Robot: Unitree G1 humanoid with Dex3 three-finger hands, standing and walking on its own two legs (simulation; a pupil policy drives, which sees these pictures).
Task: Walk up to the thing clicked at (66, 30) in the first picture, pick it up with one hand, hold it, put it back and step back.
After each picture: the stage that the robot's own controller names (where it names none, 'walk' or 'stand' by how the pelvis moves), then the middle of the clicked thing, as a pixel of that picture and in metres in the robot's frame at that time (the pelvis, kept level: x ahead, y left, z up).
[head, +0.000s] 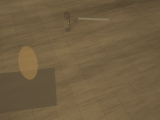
stand; (67, 22) +1.75 +0.16 -0.65
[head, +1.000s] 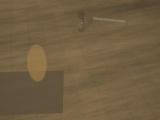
walk; (81, 22) +1.63 +0.10 -0.64
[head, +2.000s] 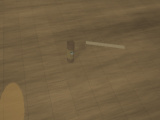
walk; (70, 52) +1.09 +0.13 -0.63
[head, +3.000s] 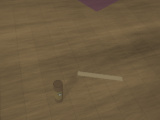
walk; (58, 92) +0.67 +0.14 -0.64
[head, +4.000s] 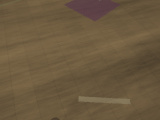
walk; out of the picture +0.40 +0.16 -0.63
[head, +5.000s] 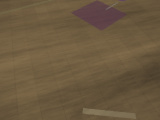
stand; out of the picture +0.33 +0.14 -0.66
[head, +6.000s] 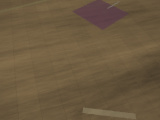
stand; out of the picture +0.33 +0.14 -0.66
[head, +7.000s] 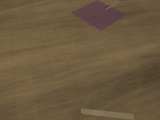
stand; out of the picture +0.33 +0.15 -0.66
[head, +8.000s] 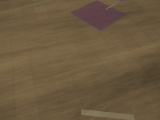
stand; out of the picture +0.32 +0.15 -0.66
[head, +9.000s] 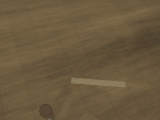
go down; (47, 114) +0.36 +0.16 -0.57
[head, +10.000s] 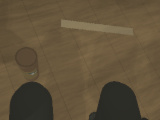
go down; (29, 67) +0.41 +0.19 -0.23
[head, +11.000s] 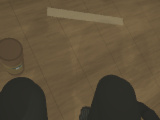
close in; (13, 60) +0.41 +0.21 -0.20
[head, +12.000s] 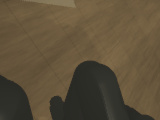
close; out of the picture +0.40 +0.23 -0.15
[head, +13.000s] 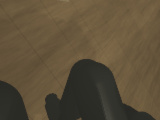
close; out of the picture +0.42 +0.25 -0.15
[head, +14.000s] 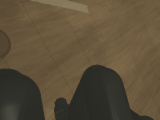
lift; out of the picture +0.35 +0.22 -0.13
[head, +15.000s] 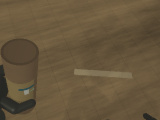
lift; (22, 83) +0.31 +0.16 +0.07
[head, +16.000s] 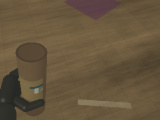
hold; (33, 84) +0.31 +0.15 +0.08
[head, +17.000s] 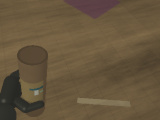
hold; (33, 86) +0.31 +0.15 +0.07
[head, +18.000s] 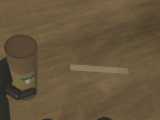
crouch; (24, 73) +0.36 +0.16 +0.01
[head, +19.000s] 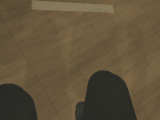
lower; out of the picture +0.44 +0.25 -0.07
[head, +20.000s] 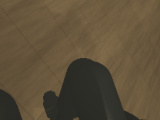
lower; out of the picture +0.43 +0.26 -0.16
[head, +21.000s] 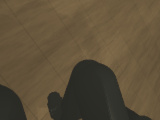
lower; out of the picture +0.42 +0.27 -0.15
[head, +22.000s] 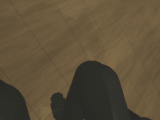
lower; out of the picture +0.41 +0.26 -0.15
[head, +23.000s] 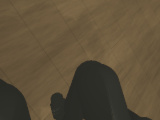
lower; out of the picture +0.40 +0.26 -0.15
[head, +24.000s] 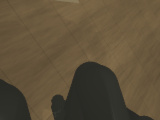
open; out of the picture +0.40 +0.24 -0.16
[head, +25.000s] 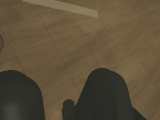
stand; out of the picture +0.39 +0.23 -0.17
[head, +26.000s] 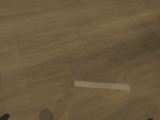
stand; out of the picture +0.34 +0.16 -0.53
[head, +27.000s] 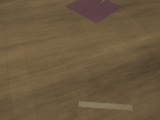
stand; out of the picture +0.35 +0.17 -0.60
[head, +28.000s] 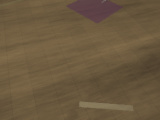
stand; out of the picture +0.34 +0.16 -0.60
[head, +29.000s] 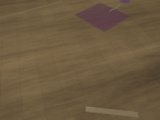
stand; out of the picture +0.36 +0.15 -0.65
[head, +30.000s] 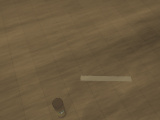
walk; (59, 108) +0.44 +0.16 -0.63
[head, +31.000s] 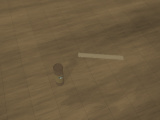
walk; (59, 75) +0.70 +0.15 -0.63
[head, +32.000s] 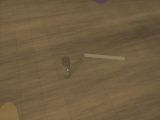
stand; (66, 68) +0.95 +0.17 -0.64
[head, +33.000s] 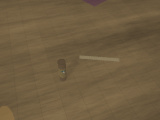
stand; (62, 70) +0.94 +0.17 -0.66
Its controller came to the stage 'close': yes
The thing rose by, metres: 0.72
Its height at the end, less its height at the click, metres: +0.00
